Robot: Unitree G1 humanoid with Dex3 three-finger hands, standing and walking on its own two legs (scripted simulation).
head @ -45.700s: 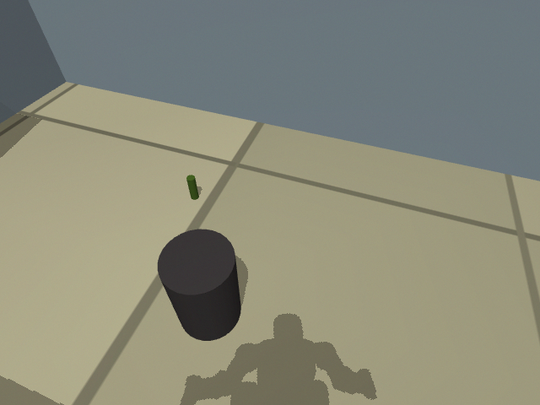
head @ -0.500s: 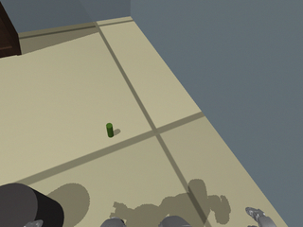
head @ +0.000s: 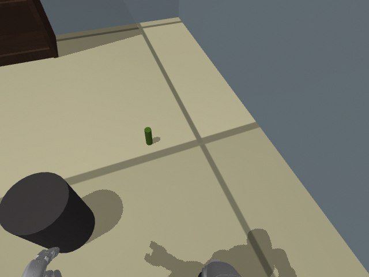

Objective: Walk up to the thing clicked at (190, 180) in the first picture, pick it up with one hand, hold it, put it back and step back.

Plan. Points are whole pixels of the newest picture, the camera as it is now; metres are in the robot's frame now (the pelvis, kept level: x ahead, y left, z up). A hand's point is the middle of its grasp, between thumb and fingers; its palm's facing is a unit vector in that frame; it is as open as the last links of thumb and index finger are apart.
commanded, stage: step back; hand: left
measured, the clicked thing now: (148, 136) +0.94 +0.19 -0.68
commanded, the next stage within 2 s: stand in 0.96 s
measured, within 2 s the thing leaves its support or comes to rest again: neither
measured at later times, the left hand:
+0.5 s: hand out of the picture +0.02 +0.25 -0.14, palm faces +0.01 -0.93 -0.36, open 7.4 cm
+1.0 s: hand out of the picture +0.12 +0.24 -0.13, palm faces -0.02 -0.93 -0.36, open 7.4 cm
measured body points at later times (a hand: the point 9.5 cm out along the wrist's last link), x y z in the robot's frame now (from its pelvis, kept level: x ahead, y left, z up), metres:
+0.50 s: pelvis -0.03 -0.01 +0.01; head -0.03 -0.01 +0.46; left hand +0.02 +0.30 -0.12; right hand +0.06 -0.32 -0.10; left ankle -0.02 +0.10 -0.72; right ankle -0.03 -0.15 -0.72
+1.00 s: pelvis +0.00 -0.01 +0.02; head +0.01 -0.01 +0.47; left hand +0.12 +0.29 -0.10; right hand +0.08 -0.31 -0.11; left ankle -0.01 +0.10 -0.72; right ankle -0.02 -0.15 -0.72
